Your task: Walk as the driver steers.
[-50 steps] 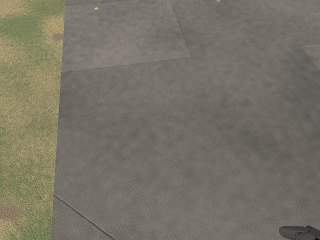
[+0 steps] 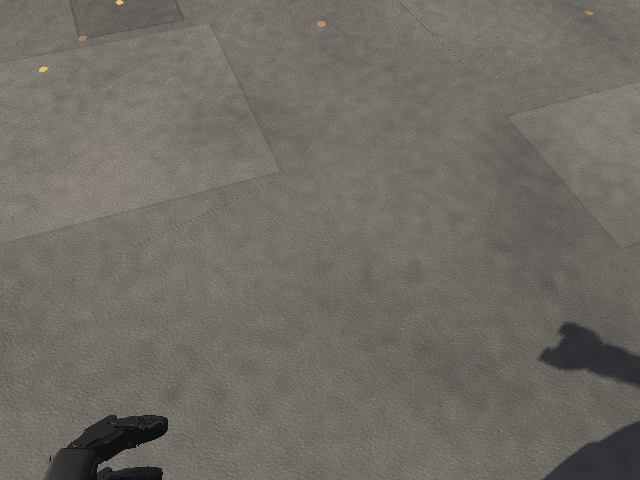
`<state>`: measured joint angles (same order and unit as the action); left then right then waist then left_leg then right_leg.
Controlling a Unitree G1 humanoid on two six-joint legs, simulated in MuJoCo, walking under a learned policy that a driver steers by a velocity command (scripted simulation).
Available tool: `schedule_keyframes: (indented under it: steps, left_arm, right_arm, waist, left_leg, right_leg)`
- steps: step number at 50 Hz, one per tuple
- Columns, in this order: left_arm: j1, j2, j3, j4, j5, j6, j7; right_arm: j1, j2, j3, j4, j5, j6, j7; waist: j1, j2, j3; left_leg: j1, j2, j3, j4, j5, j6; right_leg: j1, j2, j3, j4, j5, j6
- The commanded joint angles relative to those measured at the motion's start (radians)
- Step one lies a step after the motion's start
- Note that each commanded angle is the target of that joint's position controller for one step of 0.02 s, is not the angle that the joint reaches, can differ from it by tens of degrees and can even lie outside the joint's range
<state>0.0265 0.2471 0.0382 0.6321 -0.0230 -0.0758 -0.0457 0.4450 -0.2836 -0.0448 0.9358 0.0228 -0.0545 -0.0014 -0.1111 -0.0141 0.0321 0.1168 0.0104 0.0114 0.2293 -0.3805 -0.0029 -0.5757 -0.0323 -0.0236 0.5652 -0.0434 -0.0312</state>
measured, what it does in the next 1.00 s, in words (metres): walks ahead, turning left: right foot, then left foot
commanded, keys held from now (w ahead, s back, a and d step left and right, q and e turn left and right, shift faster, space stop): w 0.02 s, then w+q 0.88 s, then w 0.10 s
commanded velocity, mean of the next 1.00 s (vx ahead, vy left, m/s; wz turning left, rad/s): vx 0.49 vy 0.00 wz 0.43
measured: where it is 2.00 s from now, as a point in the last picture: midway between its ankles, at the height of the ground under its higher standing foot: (180, 279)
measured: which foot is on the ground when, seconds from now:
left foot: down 0.00-0.06, up 0.08-0.60, down 0.62-1.00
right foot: up 0.00-0.04, down 0.06-0.64, up 0.66-1.00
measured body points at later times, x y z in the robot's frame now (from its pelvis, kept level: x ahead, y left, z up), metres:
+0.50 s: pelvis +0.25 -0.02 +0.01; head +0.26 +0.00 +0.46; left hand +0.23 +0.26 -0.12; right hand +0.46 -0.24 -0.09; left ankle +0.40 +0.17 -0.68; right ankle +0.17 -0.13 -0.73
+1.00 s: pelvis +0.51 +0.10 +0.01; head +0.53 +0.13 +0.46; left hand +0.59 +0.42 -0.08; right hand +0.70 -0.13 -0.09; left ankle +0.42 +0.15 -0.73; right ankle +0.77 +0.03 -0.68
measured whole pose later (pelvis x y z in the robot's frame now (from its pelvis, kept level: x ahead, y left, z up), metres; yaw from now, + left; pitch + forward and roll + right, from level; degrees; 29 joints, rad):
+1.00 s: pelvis +0.51 +0.10 +0.01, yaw +28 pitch +2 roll +0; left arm 0.03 0.29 0.05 0.74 0.00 -0.10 -0.02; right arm 0.33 -0.28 -0.07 0.74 0.02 -0.05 -0.01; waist -0.07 -0.05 0.03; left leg -0.09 -0.10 -0.12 0.33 -0.26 0.08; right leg -0.63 -0.07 0.08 0.58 0.08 0.05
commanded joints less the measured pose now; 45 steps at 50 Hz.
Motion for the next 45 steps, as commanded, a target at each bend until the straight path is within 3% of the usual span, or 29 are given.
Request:
schedule_keyframes:
  steps: [1,2,3,4,5,6,7,8,9,11,13,18,23,26,28,29,30,31,32,33,34,35,36,37,38,41,45]
  left_arm:
    - [0.081,0.141,0.056,-0.041,0.007,-0.009,0.011]
    - [0.224,0.171,0.076,0.003,0.008,-0.005,0.021]
    - [0.397,0.235,0.094,0.032,0.017,0.003,0.036]
    - [0.416,0.297,0.094,0.041,0.033,0.000,0.028]
    - [0.391,0.202,0.073,0.038,0.025,-0.004,0.027]
    - [0.316,0.170,0.060,0.041,0.017,-0.010,0.028]
    - [0.249,0.149,0.052,0.044,0.019,-0.015,0.027]
    - [0.203,0.120,0.045,0.049,0.026,-0.022,0.024]
    - [0.172,0.103,0.042,0.057,0.035,-0.032,0.022]
    - [0.155,0.091,0.044,0.079,0.034,-0.049,0.022]
    - [0.158,0.113,0.052,0.103,0.038,-0.057,0.027]
    - [0.192,0.142,0.060,0.144,0.041,-0.048,0.050]
    - [0.271,0.179,0.071,0.186,0.028,-0.022,0.060]
    - [0.301,0.197,0.079,0.206,0.013,0.003,0.058]
    - [0.281,0.221,0.085,0.205,0.005,0.017,0.060]
    - [0.266,0.237,0.089,0.200,0.001,0.023,0.064]
    - [0.248,0.246,0.091,0.196,-0.003,0.032,0.066]
    - [0.234,0.235,0.083,0.190,-0.007,0.035,0.069]
    - [0.259,0.167,0.057,0.167,0.027,0.023,0.068]
    - [0.304,0.061,0.022,0.110,0.034,-0.012,0.056]
    - [0.188,0.155,0.038,0.100,-0.003,-0.052,0.042]
    - [0.121,0.172,0.042,0.075,-0.030,-0.070,0.036]
    - [0.124,0.158,0.039,0.083,-0.014,-0.075,0.043]
    - [0.130,0.170,0.048,0.097,0.014,-0.070,0.050]
    - [0.151,0.173,0.052,0.102,0.021,-0.058,0.048]
    - [0.151,0.142,0.048,0.095,0.037,-0.028,0.047]
    - [0.000,0.104,0.031,0.050,0.035,-0.026,0.045]
  right_arm:
    - [-0.056,-0.196,-0.048,-0.050,0.006,-0.008,-0.007]
    - [-0.049,-0.176,-0.040,-0.052,0.000,-0.003,-0.008]
    - [-0.042,-0.123,-0.019,-0.076,-0.027,-0.002,-0.008]
    - [0.102,0.016,0.019,-0.087,-0.013,-0.018,-0.002]
    - [0.021,-0.112,-0.012,-0.078,0.016,-0.031,0.005]
    - [-0.082,-0.159,-0.030,-0.115,0.035,-0.036,0.007]
    - [-0.123,-0.148,-0.029,-0.123,0.028,-0.036,0.000]
    - [-0.127,-0.134,-0.034,-0.119,0.010,-0.029,-0.004]
    - [-0.089,-0.116,-0.036,-0.105,0.009,-0.014,-0.006]
    - [-0.066,-0.076,-0.035,-0.094,0.012,0.014,-0.009]
    - [-0.110,-0.068,-0.039,-0.115,0.007,0.031,-0.014]
    - [-0.221,-0.059,-0.042,-0.149,-0.001,0.021,0.005]
    - [-0.396,-0.026,-0.021,-0.223,-0.004,0.014,0.035]
    - [-0.451,-0.028,-0.018,-0.273,-0.001,0.014,0.054]
    - [-0.431,-0.050,-0.028,-0.293,0.000,0.017,0.062]
    - [-0.385,-0.072,-0.040,-0.293,0.001,0.020,0.062]
    - [-0.276,-0.108,-0.061,-0.273,0.004,0.022,0.059]
    - [-0.105,-0.168,-0.097,-0.229,0.006,0.025,0.047]
    - [0.026,-0.270,-0.129,-0.201,0.009,0.036,0.023]
    - [-0.040,-0.332,-0.130,-0.234,0.009,0.023,0.025]
    - [-0.023,-0.233,-0.100,-0.248,-0.002,0.009,0.035]
    - [-0.049,-0.185,-0.087,-0.242,-0.009,-0.004,0.036]
    - [-0.115,-0.159,-0.078,-0.248,-0.006,-0.011,0.037]
    - [-0.178,-0.120,-0.066,-0.262,-0.008,-0.012,0.032]
    - [-0.210,-0.109,-0.059,-0.281,-0.019,-0.013,0.026]
    - [-0.200,-0.140,-0.067,-0.284,-0.012,-0.018,0.010]
    - [-0.150,-0.162,-0.074,-0.270,-0.005,-0.010,-0.012]
  waist:
    - [0.150,0.129,-0.035]
    - [0.217,0.110,-0.121]
    - [0.277,-0.014,-0.258]
    - [0.188,-0.293,-0.422]
    - [0.227,-0.183,-0.338]
    - [0.212,-0.138,-0.170]
    - [0.176,-0.075,-0.101]
    - [0.142,-0.070,-0.061]
    - [0.107,-0.093,-0.056]
    - [0.085,-0.081,-0.038]
    - [0.081,-0.060,0.000]
    - [0.108,-0.029,0.031]
    - [0.184,0.000,0.086]
    - [0.197,-0.010,0.097]
    - [0.164,-0.041,0.059]
    - [0.131,-0.065,0.012]
    - [0.065,-0.072,-0.055]
    - [-0.026,-0.049,-0.146]
    - [-0.052,0.114,-0.238]
    - [0.059,0.300,-0.352]
    - [-0.017,0.138,-0.372]
    - [-0.010,0.104,-0.242]
    - [0.045,0.015,-0.149]
    - [0.081,0.020,-0.112]
    - [0.109,0.046,-0.092]
    - [0.129,0.038,-0.065]
    - [0.079,0.073,-0.022]
  left_leg:
    - [-0.102,0.216,-0.059,0.138,0.855,0.127]
    - [-0.182,0.175,-0.041,0.318,0.885,0.103]
    - [-0.403,0.117,-0.020,0.637,0.561,0.070]
    - [-0.694,-0.060,-0.070,0.978,-0.179,0.026]
    - [-0.794,-0.018,-0.167,1.088,-0.178,0.035]
    - [-0.851,0.027,-0.139,1.092,-0.088,0.047]
    - [-0.815,0.075,-0.118,1.053,0.001,0.048]
    - [-0.768,0.104,-0.119,1.005,0.056,0.043]
    - [-0.700,0.128,-0.130,0.981,0.095,0.039]
    - [-0.662,0.136,-0.126,0.951,0.114,0.028]
    - [-0.719,0.138,-0.141,0.906,0.172,0.016]
    - [-0.816,0.121,-0.138,0.685,0.408,-0.001]
    - [-0.843,0.116,-0.039,0.484,0.444,0.016]
    - [-0.864,0.101,0.007,0.421,0.340,0.045]
    - [-0.782,0.054,0.060,0.402,0.241,0.079]
    - [-0.696,0.014,0.093,0.407,0.190,0.100]
    - [-0.550,-0.034,0.118,0.392,0.168,0.128]
    - [-0.289,-0.078,0.111,0.323,0.233,0.168]
    - [0.017,0.095,-0.172,0.309,0.254,0.236]
    - [0.280,0.312,-0.771,0.137,0.038,0.439]
    - [0.283,0.327,-0.801,0.042,0.010,0.403]
    - [0.181,0.296,-0.647,0.047,0.080,0.361]
    - [0.023,0.248,-0.522,0.049,0.195,0.325]
    - [-0.091,0.209,-0.433,0.040,0.288,0.303]
    - [-0.172,0.185,-0.395,0.017,0.352,0.298]
    - [-0.279,0.154,-0.319,-0.020,0.483,0.306]
    - [-0.343,0.084,-0.239,-0.015,0.422,0.250]
  right_leg:
    - [0.260,0.052,-0.033,-0.037,0.004,-0.058]
    - [0.473,0.056,-0.034,-0.033,0.000,-0.082]
    - [0.769,-0.141,0.184,-0.007,-0.039,-0.137]
    - [0.989,-0.384,0.686,-0.182,-0.324,-0.285]
    - [0.891,-0.363,0.754,-0.295,-0.517,-0.252]
    - [0.747,-0.336,0.594,-0.316,-0.507,-0.205]
    - [0.611,-0.298,0.470,-0.339,-0.387,-0.181]
    - [0.508,-0.258,0.366,-0.363,-0.281,-0.166]
    - [0.440,-0.231,0.286,-0.392,-0.224,-0.154]
    - [0.375,-0.221,0.195,-0.442,-0.156,-0.162]
    - [0.359,-0.226,0.127,-0.475,-0.116,-0.168]
    - [0.448,-0.211,-0.024,-0.485,-0.021,-0.150]
    - [0.565,-0.239,-0.123,-0.467,0.039,-0.139]
    - [0.675,-0.267,-0.152,-0.405,0.129,-0.127]
    - [0.709,-0.272,-0.181,-0.306,0.406,-0.106]
    - [0.715,-0.269,-0.195,-0.215,0.602,-0.094]
    - [0.692,-0.251,-0.214,-0.056,0.736,-0.077]
    - [0.582,-0.209,-0.239,0.171,0.697,-0.039]
    - [0.295,-0.151,-0.237,0.500,0.223,0.013]
    - [-0.104,0.076,-0.066,0.822,-0.530,0.068]
    - [-0.208,0.032,0.117,0.861,-0.510,0.039]
    - [-0.253,-0.009,0.108,0.818,-0.428,0.011]
    - [-0.208,-0.056,0.105,0.719,-0.350,0.006]
    - [-0.140,-0.086,0.107,0.630,-0.305,0.013]
    - [-0.078,-0.100,0.110,0.596,-0.272,0.021]
    - [-0.044,-0.087,0.084,0.472,-0.203,0.071]
    - [-0.019,-0.033,0.069,0.159,0.046,0.104]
